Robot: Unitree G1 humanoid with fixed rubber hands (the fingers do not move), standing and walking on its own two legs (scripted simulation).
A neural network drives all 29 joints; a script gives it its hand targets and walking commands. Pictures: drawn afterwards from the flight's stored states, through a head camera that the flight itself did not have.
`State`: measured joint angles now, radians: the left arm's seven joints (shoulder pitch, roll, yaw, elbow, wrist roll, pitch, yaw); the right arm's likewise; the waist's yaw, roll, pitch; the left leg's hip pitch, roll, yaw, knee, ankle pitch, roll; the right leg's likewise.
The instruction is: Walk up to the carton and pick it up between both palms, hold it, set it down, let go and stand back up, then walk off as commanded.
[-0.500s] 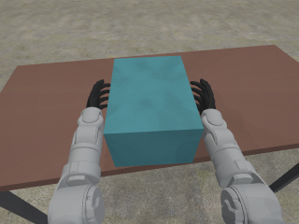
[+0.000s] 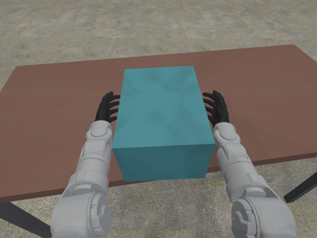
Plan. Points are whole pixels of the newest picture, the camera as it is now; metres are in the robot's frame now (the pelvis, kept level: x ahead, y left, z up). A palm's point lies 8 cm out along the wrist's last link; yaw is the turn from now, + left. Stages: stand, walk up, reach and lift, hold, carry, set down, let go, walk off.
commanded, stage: set down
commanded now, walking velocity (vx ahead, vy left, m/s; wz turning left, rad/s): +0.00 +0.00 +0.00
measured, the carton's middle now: (161, 119) +0.44 +0.02 +0.06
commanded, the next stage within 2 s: none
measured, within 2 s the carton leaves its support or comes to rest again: rests again in 0.54 s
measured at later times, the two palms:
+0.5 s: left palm (108, 124) +0.43 +0.17 +0.05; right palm (216, 125) +0.42 -0.14 +0.06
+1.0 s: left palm (110, 127) +0.42 +0.16 +0.05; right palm (217, 130) +0.41 -0.14 +0.05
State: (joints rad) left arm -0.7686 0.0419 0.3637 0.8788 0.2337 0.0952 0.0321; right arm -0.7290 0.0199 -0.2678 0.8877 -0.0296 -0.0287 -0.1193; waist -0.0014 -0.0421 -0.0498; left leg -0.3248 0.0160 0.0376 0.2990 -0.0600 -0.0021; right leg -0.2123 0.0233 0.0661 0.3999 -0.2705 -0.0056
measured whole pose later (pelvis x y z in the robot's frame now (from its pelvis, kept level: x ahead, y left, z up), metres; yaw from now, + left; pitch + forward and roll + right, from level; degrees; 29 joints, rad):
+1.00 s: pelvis +0.01 +0.00 +0.00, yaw +0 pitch +13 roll +1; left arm -0.75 0.03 0.37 0.99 0.23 -0.16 0.05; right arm -0.67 0.03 -0.30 0.93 -0.10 -0.22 -0.11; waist 0.00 -0.04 -0.11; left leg -0.47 0.02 0.04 0.30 -0.06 0.00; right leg -0.36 0.02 0.07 0.40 -0.26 -0.01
